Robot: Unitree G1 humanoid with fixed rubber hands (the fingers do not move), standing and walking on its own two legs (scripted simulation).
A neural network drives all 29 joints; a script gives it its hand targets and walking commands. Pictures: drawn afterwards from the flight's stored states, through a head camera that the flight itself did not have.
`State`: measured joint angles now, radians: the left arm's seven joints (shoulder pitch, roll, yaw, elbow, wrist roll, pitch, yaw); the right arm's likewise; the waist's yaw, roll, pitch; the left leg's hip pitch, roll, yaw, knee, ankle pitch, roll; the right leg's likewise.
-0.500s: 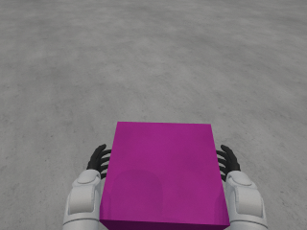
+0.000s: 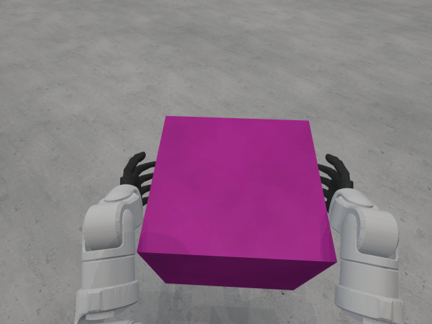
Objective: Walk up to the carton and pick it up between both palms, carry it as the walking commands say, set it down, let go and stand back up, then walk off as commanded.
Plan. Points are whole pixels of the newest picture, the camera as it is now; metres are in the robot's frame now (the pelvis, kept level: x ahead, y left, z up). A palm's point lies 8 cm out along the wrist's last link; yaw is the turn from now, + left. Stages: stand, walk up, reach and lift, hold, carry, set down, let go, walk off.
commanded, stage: carry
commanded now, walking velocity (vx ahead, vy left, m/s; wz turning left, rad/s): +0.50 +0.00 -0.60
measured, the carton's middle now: (232, 207) +0.35 -0.02 +0.04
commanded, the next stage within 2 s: none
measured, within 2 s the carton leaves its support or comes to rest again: neither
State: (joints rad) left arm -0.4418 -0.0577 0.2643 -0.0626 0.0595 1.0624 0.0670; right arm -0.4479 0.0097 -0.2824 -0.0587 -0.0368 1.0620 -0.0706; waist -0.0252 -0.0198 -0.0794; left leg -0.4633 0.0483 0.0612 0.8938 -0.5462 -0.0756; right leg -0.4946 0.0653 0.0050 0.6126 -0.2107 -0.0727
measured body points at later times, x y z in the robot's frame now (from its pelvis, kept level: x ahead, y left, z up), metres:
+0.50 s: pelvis +0.17 -0.09 -0.01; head +0.16 -0.06 +0.44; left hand +0.47 -0.03 +0.08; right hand +0.32 -0.35 +0.09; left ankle +0.04 +0.10 -0.66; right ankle +0.21 -0.18 -0.73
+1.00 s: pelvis +0.44 -0.18 +0.01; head +0.42 -0.15 +0.45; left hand +0.74 -0.20 +0.09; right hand +0.51 -0.47 +0.09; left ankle +0.58 -0.15 -0.72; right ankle +0.26 -0.16 -0.67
